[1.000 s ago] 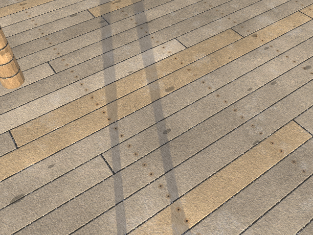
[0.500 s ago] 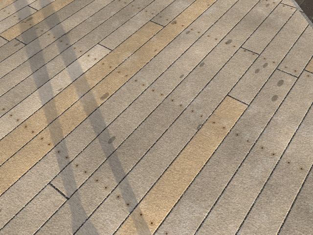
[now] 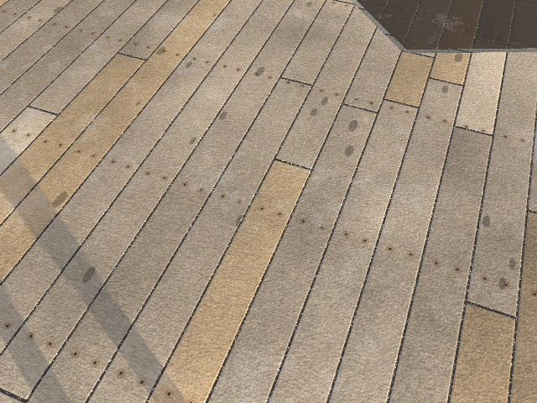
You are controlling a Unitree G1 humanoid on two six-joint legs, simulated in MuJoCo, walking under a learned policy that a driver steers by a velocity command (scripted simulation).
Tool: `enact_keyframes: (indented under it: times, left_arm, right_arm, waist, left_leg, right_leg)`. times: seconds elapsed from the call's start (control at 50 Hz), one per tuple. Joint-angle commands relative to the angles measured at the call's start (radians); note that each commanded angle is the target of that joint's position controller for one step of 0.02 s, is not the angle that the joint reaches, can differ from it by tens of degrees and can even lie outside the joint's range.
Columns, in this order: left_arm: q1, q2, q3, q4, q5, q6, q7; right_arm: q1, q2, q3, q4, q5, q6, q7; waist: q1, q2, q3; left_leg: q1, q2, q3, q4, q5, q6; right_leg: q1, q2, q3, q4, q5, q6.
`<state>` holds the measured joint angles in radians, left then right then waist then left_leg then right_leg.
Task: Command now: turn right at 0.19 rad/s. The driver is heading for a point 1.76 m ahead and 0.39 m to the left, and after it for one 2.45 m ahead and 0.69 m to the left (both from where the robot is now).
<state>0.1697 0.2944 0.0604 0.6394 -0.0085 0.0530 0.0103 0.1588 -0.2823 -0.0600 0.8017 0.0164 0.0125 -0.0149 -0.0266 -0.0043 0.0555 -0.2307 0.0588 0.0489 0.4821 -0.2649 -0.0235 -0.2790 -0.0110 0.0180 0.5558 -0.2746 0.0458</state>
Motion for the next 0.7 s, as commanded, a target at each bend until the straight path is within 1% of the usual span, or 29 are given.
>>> enact_keyframes:
  times: [0.02,0.04,0.06,0.08,0.1,0.12,0.14,0.18,0.2,0.22,0.24,0.26,0.28,0.3,0.32,0.34,0.36,0.4,0.54,0.7]
  left_arm:
    - [0.080,0.164,0.041,-0.053,0.012,-0.010,0.011]
    - [0.015,0.181,0.033,-0.072,0.035,-0.012,0.011]
    - [-0.001,0.116,0.019,-0.075,0.041,-0.028,0.001]
    - [-0.022,0.090,0.008,-0.061,0.045,-0.043,-0.004]
    - [-0.033,0.098,0.011,-0.052,0.041,-0.052,-0.004]
    - [-0.045,0.103,0.011,-0.048,0.033,-0.060,-0.003]
    - [-0.051,0.101,0.008,-0.041,0.030,-0.064,0.000]
    - [-0.065,0.079,0.000,-0.029,0.026,-0.065,0.001]
    - [-0.074,0.070,-0.003,-0.023,0.022,-0.063,-0.001]
    - [-0.062,0.065,-0.004,-0.011,0.018,-0.062,-0.003]
    - [-0.040,0.062,-0.004,0.001,0.022,-0.063,-0.006]
    - [-0.018,0.066,-0.003,0.007,0.032,-0.061,-0.010]
    - [-0.009,0.066,-0.003,0.006,0.033,-0.057,-0.010]
    - [-0.035,0.073,-0.003,0.012,0.033,-0.057,-0.008]
    - [-0.046,0.068,-0.002,0.011,0.027,-0.056,-0.004]
    - [-0.047,0.064,-0.002,0.015,0.025,-0.054,-0.002]
    - [-0.040,0.064,-0.001,0.020,0.025,-0.052,0.000]
    - [-0.032,0.059,0.000,0.033,0.024,-0.051,0.001]
    - [-0.011,0.057,0.004,0.088,0.021,-0.055,0.003]
    - [0.020,0.062,0.002,0.161,0.018,-0.060,0.011]
  right_arm:
    - [0.033,-0.087,-0.003,-0.036,-0.027,-0.026,0.012]
    - [0.041,-0.041,0.012,-0.052,-0.044,-0.034,0.013]
    - [-0.028,-0.104,0.000,-0.057,-0.035,-0.027,0.004]
    - [-0.044,-0.117,-0.005,-0.057,-0.024,-0.024,0.002]
    - [-0.041,-0.112,-0.006,-0.042,-0.024,-0.020,-0.002]
    - [-0.037,-0.122,-0.009,-0.035,-0.027,-0.014,-0.006]
    - [-0.025,-0.121,-0.009,-0.027,-0.027,-0.011,-0.005]
    - [0.018,-0.098,-0.002,-0.004,-0.022,-0.012,0.002]
    - [0.028,-0.089,0.002,0.006,-0.023,-0.014,0.005]
    - [0.027,-0.090,0.006,0.010,-0.030,-0.016,0.006]
    - [0.018,-0.107,0.006,0.008,-0.035,-0.016,0.007]
    - [0.018,-0.149,-0.001,0.010,-0.031,-0.015,0.005]
    - [0.004,-0.170,-0.010,0.026,-0.019,-0.014,0.005]
    - [-0.001,-0.135,-0.004,0.028,-0.019,-0.017,0.007]
    - [-0.002,-0.123,0.000,0.038,-0.025,-0.021,0.005]
    - [-0.004,-0.119,0.002,0.045,-0.028,-0.025,0.003]
    - [0.001,-0.115,0.003,0.054,-0.026,-0.030,0.002]
    - [0.013,-0.113,0.005,0.072,-0.023,-0.033,-0.003]
    - [0.016,-0.114,0.008,0.117,-0.022,-0.026,-0.016]
    - [0.018,-0.102,0.011,0.170,-0.020,-0.020,-0.022]
  waist:
    - [0.013,-0.033,-0.179]
    - [-0.029,-0.229,-0.166]
    - [0.028,-0.182,-0.151]
    - [0.019,-0.180,-0.123]
    - [0.018,-0.184,-0.113]
    - [0.023,-0.197,-0.096]
    - [0.016,-0.186,-0.097]
    - [-0.003,-0.145,-0.117]
    - [-0.012,-0.127,-0.119]
    - [-0.013,-0.104,-0.118]
    - [0.002,-0.079,-0.112]
    - [0.029,-0.028,-0.083]
    - [0.044,0.034,-0.050]
    - [0.017,0.022,-0.037]
    - [0.019,0.030,-0.044]
    - [0.019,0.040,-0.050]
    - [0.019,0.040,-0.061]
    - [0.016,0.030,-0.074]
    - [0.009,-0.001,-0.061]
    - [0.009,-0.007,-0.049]
  left_leg:
    - [-0.085,0.086,-0.063,0.092,0.114,0.053]
    - [-0.155,0.007,-0.013,0.127,-0.198,-0.015]
    - [-0.120,0.014,-0.052,0.181,-0.257,-0.042]
    - [-0.128,0.013,-0.060,0.191,-0.226,-0.042]
    - [-0.133,0.008,-0.061,0.181,-0.197,-0.043]
    - [-0.139,0.012,-0.074,0.183,-0.178,-0.050]
    - [-0.117,0.016,-0.082,0.194,-0.168,-0.055]
    - [-0.045,0.012,-0.070,0.140,-0.104,-0.055]
    - [0.000,0.009,-0.062,0.061,-0.007,-0.052]
    - [0.051,0.011,-0.067,-0.018,0.137,-0.045]
    - [0.082,0.027,-0.087,-0.053,0.236,-0.035]
    - [0.083,0.041,-0.089,-0.044,0.262,-0.017]
    - [0.031,0.026,-0.079,-0.025,0.167,0.007]
    - [0.015,0.020,-0.081,-0.046,0.134,0.011]
    - [0.016,0.021,-0.085,-0.057,0.141,0.007]
    - [0.023,0.020,-0.086,-0.062,0.165,0.003]
    - [0.035,0.020,-0.085,-0.061,0.177,0.001]
    - [0.046,0.017,-0.081,-0.056,0.173,-0.001]
    - [0.059,0.010,-0.076,-0.055,0.156,0.002]
    - [0.061,0.000,-0.069,-0.059,0.153,0.002]
  right_leg:
    - [0.330,-0.147,0.179,-0.219,0.454,-0.089]
    - [0.245,-0.299,0.318,-0.194,0.543,-0.229]
    - [0.169,-0.289,0.320,-0.215,0.420,-0.295]
    - [0.157,-0.249,0.285,-0.222,0.354,-0.274]
    - [0.161,-0.211,0.253,-0.220,0.313,-0.243]
    - [0.159,-0.205,0.246,-0.217,0.341,-0.230]
    - [0.144,-0.206,0.236,-0.206,0.414,-0.229]
    - [0.125,-0.186,0.198,-0.185,0.462,-0.222]
    - [0.113,-0.167,0.178,-0.174,0.433,-0.206]
    - [0.098,-0.141,0.161,-0.171,0.344,-0.176]
    - [0.086,-0.106,0.148,-0.168,0.206,-0.144]
    - [0.056,-0.072,0.135,-0.174,0.092,-0.123]
    - [0.057,-0.044,0.109,-0.181,0.058,-0.106]
    - [0.067,-0.041,0.101,-0.162,0.057,-0.099]
    - [0.075,-0.039,0.093,-0.149,0.085,-0.100]
    - [0.082,-0.040,0.091,-0.141,0.126,-0.101]
    - [0.088,-0.036,0.084,-0.135,0.158,-0.100]
    - [0.098,-0.034,0.079,-0.131,0.182,-0.099]
    - [0.087,-0.028,0.069,-0.137,0.197,-0.090]
    - [0.087,-0.023,0.059,-0.142,0.205,-0.082]
